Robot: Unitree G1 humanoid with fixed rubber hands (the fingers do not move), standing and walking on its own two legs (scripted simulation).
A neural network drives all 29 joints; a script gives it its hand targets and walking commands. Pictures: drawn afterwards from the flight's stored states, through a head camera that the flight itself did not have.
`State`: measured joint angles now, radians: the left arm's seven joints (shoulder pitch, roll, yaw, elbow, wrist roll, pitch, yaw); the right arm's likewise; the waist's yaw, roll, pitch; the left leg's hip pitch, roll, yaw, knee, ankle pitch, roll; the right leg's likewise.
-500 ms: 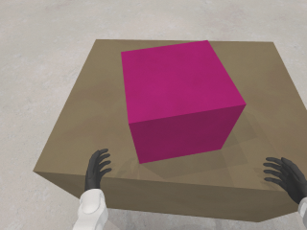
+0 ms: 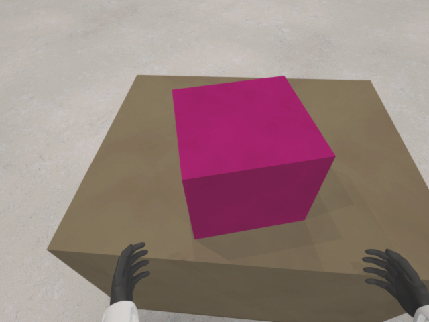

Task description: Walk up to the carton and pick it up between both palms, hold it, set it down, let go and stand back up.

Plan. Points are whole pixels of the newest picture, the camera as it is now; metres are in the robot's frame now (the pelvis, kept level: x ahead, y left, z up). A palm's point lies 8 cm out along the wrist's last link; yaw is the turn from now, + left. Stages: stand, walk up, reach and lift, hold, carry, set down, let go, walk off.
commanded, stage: set down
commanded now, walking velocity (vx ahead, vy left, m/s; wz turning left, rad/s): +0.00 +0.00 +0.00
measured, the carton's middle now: (240, 156) +0.51 +0.01 -0.01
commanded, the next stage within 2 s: let go in 0.92 s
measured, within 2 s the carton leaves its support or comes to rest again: neither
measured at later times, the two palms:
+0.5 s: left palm (124, 285) +0.19 +0.20 -0.04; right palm (398, 295) +0.23 -0.30 -0.06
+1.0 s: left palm (116, 296) +0.17 +0.22 -0.05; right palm (371, 316) +0.20 -0.25 -0.08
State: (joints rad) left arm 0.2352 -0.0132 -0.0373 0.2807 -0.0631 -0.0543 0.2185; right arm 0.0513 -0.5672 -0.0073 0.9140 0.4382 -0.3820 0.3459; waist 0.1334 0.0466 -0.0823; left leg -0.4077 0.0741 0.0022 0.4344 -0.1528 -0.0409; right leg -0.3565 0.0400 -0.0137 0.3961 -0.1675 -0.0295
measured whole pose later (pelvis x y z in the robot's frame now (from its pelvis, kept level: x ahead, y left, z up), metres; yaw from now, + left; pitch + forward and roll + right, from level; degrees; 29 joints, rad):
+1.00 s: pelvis +0.02 +0.00 +0.00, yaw +0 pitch +4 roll -1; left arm 0.24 0.11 -0.04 0.29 -0.06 0.11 0.11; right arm 0.14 -0.34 -0.01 0.87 0.21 -0.28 0.19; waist 0.13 0.01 -0.03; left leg -0.32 0.07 0.00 0.45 -0.19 -0.04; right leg -0.26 0.04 -0.01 0.40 -0.20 -0.03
